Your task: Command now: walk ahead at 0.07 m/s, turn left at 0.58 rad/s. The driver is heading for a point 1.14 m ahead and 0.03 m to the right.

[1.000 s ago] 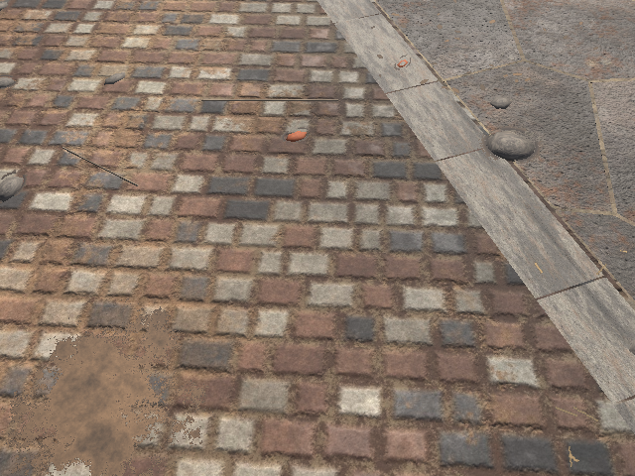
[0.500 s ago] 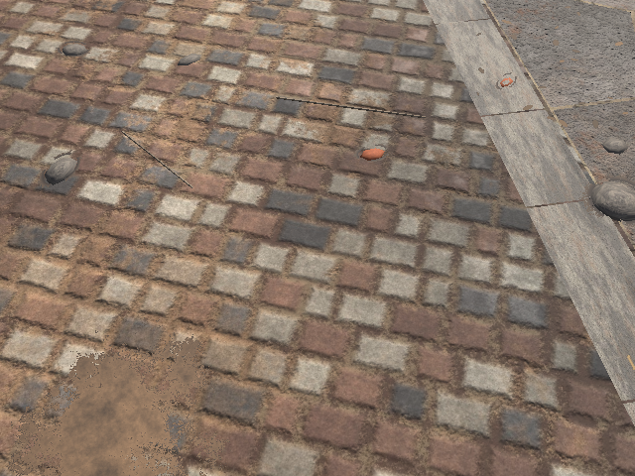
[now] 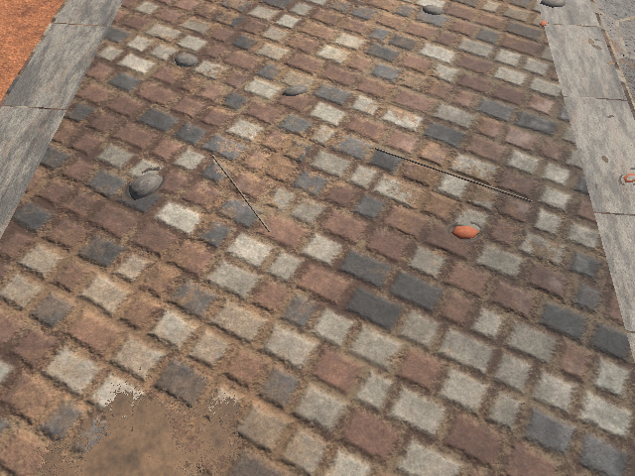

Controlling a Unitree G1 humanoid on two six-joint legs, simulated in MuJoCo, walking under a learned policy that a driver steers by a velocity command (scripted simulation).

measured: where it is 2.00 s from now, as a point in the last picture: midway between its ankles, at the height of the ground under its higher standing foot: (375, 416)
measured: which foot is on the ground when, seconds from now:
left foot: down 0.00-0.06, up 0.08-0.48, down 0.50-1.00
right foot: up 0.00-0.04, down 0.06-0.50, up 0.52-1.00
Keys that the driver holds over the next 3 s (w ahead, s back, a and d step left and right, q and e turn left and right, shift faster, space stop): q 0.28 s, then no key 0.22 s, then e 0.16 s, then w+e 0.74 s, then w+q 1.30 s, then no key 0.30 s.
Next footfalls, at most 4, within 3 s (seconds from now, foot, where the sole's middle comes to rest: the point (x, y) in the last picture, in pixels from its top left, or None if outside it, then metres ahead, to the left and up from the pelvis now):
0.06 right None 0.13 -0.11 -0.77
0.50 left None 0.04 0.09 -0.77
1.02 right None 0.11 -0.13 -0.77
1.52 left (327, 452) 0.50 -0.03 -0.77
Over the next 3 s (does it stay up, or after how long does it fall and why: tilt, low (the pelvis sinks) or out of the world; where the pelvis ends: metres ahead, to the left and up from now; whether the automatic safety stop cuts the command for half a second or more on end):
stays up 1.03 -0.03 0.00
